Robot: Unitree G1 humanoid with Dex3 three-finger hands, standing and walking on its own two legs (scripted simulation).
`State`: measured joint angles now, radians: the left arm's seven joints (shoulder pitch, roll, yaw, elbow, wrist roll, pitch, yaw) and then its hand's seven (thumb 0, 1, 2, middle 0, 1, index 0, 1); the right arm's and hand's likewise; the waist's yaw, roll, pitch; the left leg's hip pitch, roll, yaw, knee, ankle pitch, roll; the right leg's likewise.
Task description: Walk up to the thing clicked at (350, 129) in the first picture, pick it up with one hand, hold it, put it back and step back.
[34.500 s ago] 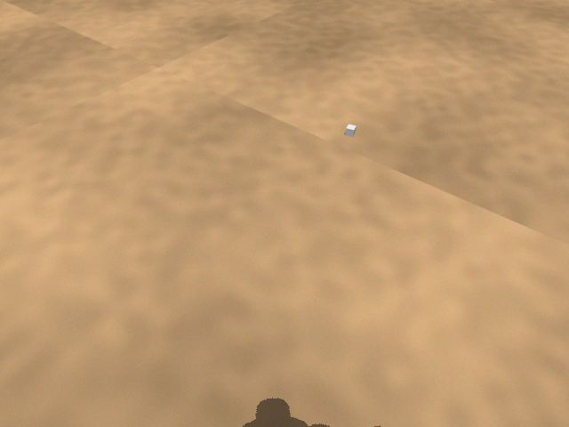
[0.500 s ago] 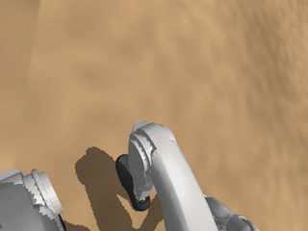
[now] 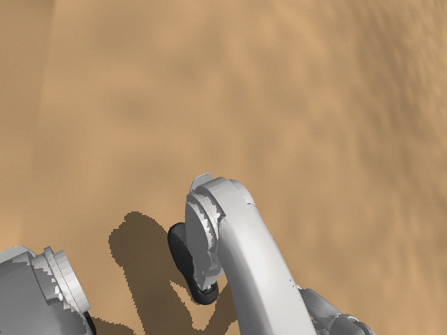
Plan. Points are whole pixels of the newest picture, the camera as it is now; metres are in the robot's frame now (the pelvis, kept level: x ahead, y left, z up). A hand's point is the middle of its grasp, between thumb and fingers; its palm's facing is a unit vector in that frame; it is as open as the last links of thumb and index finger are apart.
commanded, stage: close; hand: left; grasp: from above
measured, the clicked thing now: out of the picture +0.47 +0.31 -0.28
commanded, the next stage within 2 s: none
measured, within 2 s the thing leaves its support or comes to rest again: neither
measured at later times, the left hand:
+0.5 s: hand out of the picture +0.45 +0.28 -0.26, palm faces -0.47 -0.05 -0.88, open 7.8 cm
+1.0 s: hand out of the picture +0.45 +0.28 -0.26, palm faces -0.47 -0.06 -0.88, open 7.7 cm
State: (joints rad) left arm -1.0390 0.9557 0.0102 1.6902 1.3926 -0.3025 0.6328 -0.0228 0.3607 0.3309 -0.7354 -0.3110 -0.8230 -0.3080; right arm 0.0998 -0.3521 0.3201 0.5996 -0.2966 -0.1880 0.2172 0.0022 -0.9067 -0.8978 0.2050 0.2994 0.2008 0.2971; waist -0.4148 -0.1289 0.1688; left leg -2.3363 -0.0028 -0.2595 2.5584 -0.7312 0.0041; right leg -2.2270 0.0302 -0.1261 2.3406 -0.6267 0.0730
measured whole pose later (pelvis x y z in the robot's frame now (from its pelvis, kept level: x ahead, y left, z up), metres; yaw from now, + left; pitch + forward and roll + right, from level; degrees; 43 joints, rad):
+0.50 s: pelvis +0.00 +0.00 +0.00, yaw +0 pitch +27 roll -15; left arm -1.03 0.96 0.01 1.67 1.39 -0.31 0.61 -0.04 0.38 0.30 -0.75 -0.29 -0.83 -0.28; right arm 0.10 -0.35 0.32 0.60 -0.30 -0.18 0.21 0.00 -0.91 -0.90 0.21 0.30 0.20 0.30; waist -0.41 -0.13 0.18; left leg -2.33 0.00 -0.26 2.56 -0.73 0.00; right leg -2.23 0.03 -0.13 2.34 -0.62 0.08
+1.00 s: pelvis +0.00 +0.00 +0.00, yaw +0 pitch +27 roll -15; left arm -1.04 0.96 0.00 1.67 1.39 -0.31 0.62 -0.04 0.37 0.32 -0.74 -0.29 -0.84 -0.29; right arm 0.10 -0.35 0.32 0.60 -0.30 -0.18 0.21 0.00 -0.91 -0.90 0.20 0.30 0.20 0.30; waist -0.41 -0.13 0.17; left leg -2.34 0.00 -0.26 2.56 -0.72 0.00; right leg -2.23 0.03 -0.13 2.34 -0.62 0.07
